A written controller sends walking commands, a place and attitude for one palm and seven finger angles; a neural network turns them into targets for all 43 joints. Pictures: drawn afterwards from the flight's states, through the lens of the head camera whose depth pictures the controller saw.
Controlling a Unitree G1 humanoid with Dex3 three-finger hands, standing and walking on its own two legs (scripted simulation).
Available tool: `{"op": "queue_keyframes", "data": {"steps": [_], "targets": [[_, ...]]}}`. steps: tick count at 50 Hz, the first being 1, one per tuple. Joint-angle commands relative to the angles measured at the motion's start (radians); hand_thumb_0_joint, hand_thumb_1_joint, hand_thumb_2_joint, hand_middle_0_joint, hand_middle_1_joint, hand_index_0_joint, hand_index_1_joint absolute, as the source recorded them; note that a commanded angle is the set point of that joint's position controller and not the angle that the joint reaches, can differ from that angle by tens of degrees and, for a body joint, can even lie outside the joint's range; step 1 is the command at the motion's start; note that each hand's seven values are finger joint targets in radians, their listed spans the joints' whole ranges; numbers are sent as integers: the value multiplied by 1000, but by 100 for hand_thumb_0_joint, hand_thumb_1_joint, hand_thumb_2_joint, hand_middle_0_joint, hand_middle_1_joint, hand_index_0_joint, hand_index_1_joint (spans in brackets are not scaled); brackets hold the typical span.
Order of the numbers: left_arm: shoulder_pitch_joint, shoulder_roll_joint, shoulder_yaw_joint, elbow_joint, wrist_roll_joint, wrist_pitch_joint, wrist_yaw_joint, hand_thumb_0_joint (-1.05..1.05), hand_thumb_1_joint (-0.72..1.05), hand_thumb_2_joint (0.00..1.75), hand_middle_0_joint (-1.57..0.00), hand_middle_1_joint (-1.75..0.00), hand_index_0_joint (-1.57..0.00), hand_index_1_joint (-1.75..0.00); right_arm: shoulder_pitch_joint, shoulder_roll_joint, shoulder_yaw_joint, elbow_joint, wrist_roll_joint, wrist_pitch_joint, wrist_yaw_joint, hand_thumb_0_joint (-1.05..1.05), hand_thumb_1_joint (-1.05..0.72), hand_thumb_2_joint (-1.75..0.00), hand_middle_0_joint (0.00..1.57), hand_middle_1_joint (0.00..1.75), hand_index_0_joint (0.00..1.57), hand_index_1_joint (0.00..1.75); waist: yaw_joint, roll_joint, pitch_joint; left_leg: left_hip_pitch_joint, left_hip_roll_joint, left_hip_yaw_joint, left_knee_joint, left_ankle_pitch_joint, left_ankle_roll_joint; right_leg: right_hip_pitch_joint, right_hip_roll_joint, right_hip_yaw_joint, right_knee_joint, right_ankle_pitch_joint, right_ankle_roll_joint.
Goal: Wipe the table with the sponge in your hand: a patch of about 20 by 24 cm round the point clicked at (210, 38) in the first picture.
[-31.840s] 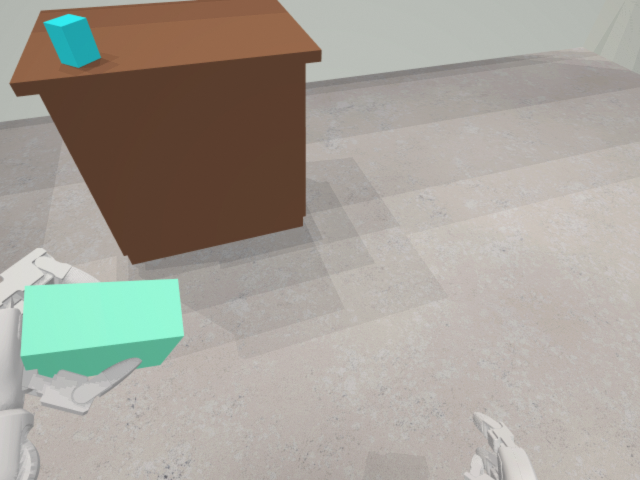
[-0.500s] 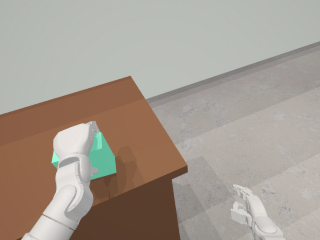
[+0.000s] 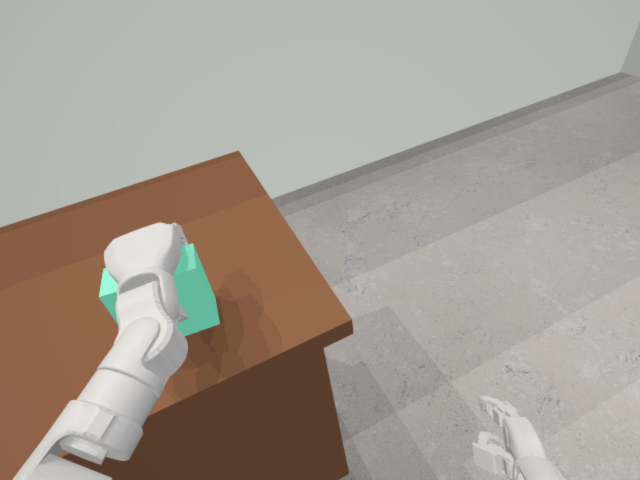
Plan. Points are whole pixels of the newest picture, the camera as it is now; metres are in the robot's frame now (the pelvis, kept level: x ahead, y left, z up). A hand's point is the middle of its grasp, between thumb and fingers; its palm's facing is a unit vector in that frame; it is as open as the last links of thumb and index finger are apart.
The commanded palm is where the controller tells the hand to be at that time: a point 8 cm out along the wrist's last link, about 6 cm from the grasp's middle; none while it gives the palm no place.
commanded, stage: wipe forward along the third lane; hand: left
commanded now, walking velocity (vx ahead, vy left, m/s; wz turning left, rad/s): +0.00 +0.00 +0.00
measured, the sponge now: (169, 306) +0.32 +0.26 +0.07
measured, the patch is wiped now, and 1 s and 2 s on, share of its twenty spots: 0.90 1.00 1.00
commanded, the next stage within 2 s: wipe back along the third lane in 1.26 s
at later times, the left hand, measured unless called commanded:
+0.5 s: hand (165, 257) +0.37 +0.27 +0.11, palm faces -0.05 -0.03 -1.00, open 9.9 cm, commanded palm +0.36 +0.28 +0.15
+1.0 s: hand (158, 239) +0.41 +0.30 +0.11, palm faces -0.07 -0.03 -1.00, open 9.9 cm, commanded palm +0.39 +0.31 +0.14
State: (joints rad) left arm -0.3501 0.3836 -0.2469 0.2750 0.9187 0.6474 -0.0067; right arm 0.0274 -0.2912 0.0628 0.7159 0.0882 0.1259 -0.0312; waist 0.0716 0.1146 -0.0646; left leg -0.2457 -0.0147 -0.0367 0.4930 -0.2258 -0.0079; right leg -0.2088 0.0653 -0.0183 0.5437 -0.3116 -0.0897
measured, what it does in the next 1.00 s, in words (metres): stands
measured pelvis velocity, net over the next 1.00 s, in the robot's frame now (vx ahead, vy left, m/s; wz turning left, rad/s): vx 0.01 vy -0.01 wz -0.01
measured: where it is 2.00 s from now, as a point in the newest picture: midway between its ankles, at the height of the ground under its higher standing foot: outside the picture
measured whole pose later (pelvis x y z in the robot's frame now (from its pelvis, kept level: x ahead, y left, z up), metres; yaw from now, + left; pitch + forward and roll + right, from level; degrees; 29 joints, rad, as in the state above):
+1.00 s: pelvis +0.01 -0.01 +0.00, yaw -1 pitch +7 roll +1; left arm -0.66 0.56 -0.03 0.87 0.94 0.25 0.02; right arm 0.20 -0.32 0.02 0.74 0.09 0.15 -0.03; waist -0.01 0.09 -0.12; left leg -0.42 0.01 -0.06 0.55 -0.26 0.03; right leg -0.36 0.10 -0.02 0.54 -0.30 -0.11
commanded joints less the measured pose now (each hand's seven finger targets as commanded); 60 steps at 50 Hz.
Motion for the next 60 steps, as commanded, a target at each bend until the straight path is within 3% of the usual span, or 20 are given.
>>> {"op": "queue_keyframes", "data": {"steps": [1, 2, 4, 8, 10, 14, 18, 21, 23, 24, 25, 29, 35, 40, 45, 48, 52, 55, 58, 60], "targets": [[-225, 144, 66, 29, 10, -49, 15, 0, 10, 130, -120, -160, -120, -160, -184, -92, -42, -172, -5, -56, -6, 0, -90, -90, 20, 30, 20, 30, -18, -214, -99, -40, -47, 31, -29, 31, 57, 37, -51, 121, -149, 171, 56], [-233, 176, 91, 57, 15, -59, 15, 0, 10, 130, -120, -160, -120, -160, -175, -97, -43, -164, -5, -54, -8, 0, -90, -90, 20, 30, 20, 30, -22, -226, -86, -49, -46, 29, -23, 28, 56, 28, -50, 136, -152, 175, 56], [-268, 177, 86, 89, 15, -78, 15, 0, 10, 130, -120, -160, -120, -160, -150, -101, -45, -165, -5, -52, -10, 0, -90, -90, 20, 30, 20, 30, -31, -216, -78, -63, -46, 29, -26, 15, 56, 21, -51, 131, -153, 157, 57], [-253, 235, 139, 131, 19, -122, 19, 0, 10, 130, -120, -160, -120, -160, -122, -110, -53, -161, -9, -49, -12, 0, -90, -90, 20, 30, 20, 30, -25, -216, -95, -87, -48, 28, -17, 29, 57, 41, -53, 157, -149, 212, 58], [-254, 217, 124, 166, 18, -140, 23, 0, 10, 130, -120, -160, -120, -160, -109, -110, -56, -161, -6, -50, -13, 0, -90, -90, 20, 30, 20, 30, -31, -224, -69, -99, -48, 29, -10, 17, 59, 16, -50, 148, -153, 189, 61], [-323, 250, 134, 234, 28, -168, 27, 0, 10, 130, -120, -160, -120, -160, -78, -118, -60, -148, -4, -48, -15, 0, -90, -90, 20, 30, 20, 30, -43, -214, -58, -119, -47, 26, -11, -1, 60, -11, -50, 145, -157, 144, 61], [-394, 311, 170, 282, 28, -201, 32, 0, 10, 130, -120, -160, -120, -160, -46, -125, -68, -131, -4, -50, -22, 0, -90, -90, 20, 30, 20, 30, -50, -220, -111, -135, -49, 25, 5, 6, 62, 15, -58, 167, -156, 166, 66], [-362, 318, 181, 328, 26, -225, 36, 0, 10, 130, -120, -160, -120, -160, -30, -126, -67, -131, -4, -49, -20, 0, -90, -90, 20, 30, 20, 30, -43, -229, -131, -159, -50, 21, 17, 15, 63, 35, -63, 174, -145, 226, 70], [-426, 321, 173, 325, 22, -238, 34, 0, 10, 130, -120, -160, -120, -160, -18, -123, -70, -128, -3, -46, -21, 0, -90, -90, 20, 30, 20, 30, -55, -213, -152, -157, -49, 22, 16, 21, 64, 44, -66, 174, -143, 255, 73], [-425, 361, 200, 368, 31, -244, 37, 0, 10, 130, -120, -160, -120, -160, -9, -130, -68, -121, -3, -44, -21, 0, -90, -90, 20, 30, 20, 30, -54, -205, -126, -172, -46, 19, 14, 8, 64, 27, -64, 174, -146, 223, 71], [-431, 331, 173, 378, 28, -251, 33, 0, 10, 130, -120, -160, -120, -160, -5, -128, -67, -123, -3, -45, -21, 0, -90, -90, 20, 30, 20, 30, -58, -210, -123, -178, -48, 21, 18, 7, 66, 25, -65, 171, -146, 224, 73], [-465, 396, 218, 426, 43, -287, 30, 0, 10, 130, -120, -160, -120, -160, 25, -134, -71, -114, -4, -40, -22, 0, -90, -90, 20, 30, 20, 30, -60, -210, -153, -194, -46, 16, 26, 22, 68, 43, -71, 180, -134, 293, 77], [-508, 380, 203, 468, 52, -338, 36, 0, 10, 130, -120, -160, -120, -160, 57, -132, -75, -117, -4, -35, -19, 0, -90, -90, 20, 30, 20, 30, -71, -189, -173, -196, -43, 19, 36, 31, 73, 30, -71, 166, -127, 324, 78], [-531, 439, 254, 513, 51, -369, 55, 0, 10, 130, -120, -160, -120, -160, 83, -141, -78, -106, -5, -29, -16, 0, -90, -90, 20, 30, 20, 30, -76, -234, -200, -225, -40, 17, 47, 30, 72, 57, -83, 181, -117, 403, 93], [-527, 434, 247, 539, 61, -383, 65, 0, 10, 130, -120, -160, -120, -160, 94, -142, -81, -105, -4, -21, -6, 0, -90, -90, 20, 30, 20, 30, -75, -186, -215, -224, -43, 20, 48, 51, 73, 54, -77, 166, -104, 445, 87], [-568, 457, 258, 546, 63, -384, 66, 0, 10, 130, -120, -160, -120, -160, 99, -144, -81, -101, -3, -14, -3, 0, -90, -90, 20, 30, 20, 30, -83, -194, -231, -227, -43, 17, 45, 65, 74, 64, -73, 163, -102, 469, 84], [-565, 453, 251, 586, 77, -385, 75, 0, 10, 130, -120, -160, -120, -160, 108, -147, -82, -103, -2, -9, 0, 0, -90, -90, 20, 30, 20, 30, -83, -169, -211, -217, -41, 25, 41, 59, 78, 27, -61, 137, -110, 398, 76], [-617, 463, 244, 615, 80, -389, 78, 0, 10, 130, -120, -160, -120, -160, 117, -150, -81, -100, -1, -8, -2, 0, -90, -90, 20, 30, 20, 30, -100, -177, -189, -227, -38, 25, 36, 44, 81, 5, -57, 129, -118, 348, 75], [-663, 504, 270, 626, 80, -396, 81, 0, 10, 130, -120, -160, -120, -160, 127, -152, -82, -97, -3, -9, -3, 0, -90, -90, 20, 30, 20, 30, -99, -182, -221, -228, -37, 21, 31, 53, 80, 18, -54, 124, -117, 345, 72], [-670, 483, 244, 662, 95, -396, 85, 0, 10, 130, -120, -160, -120, -160, 141, -154, -82, -93, -2, -6, -3, 0, -90, -90, 20, 30, 20, 30, -111, -172, -202, -223, -37, 25, 33, 49, 82, -14, -49, 109, -117, 315, 70]]}}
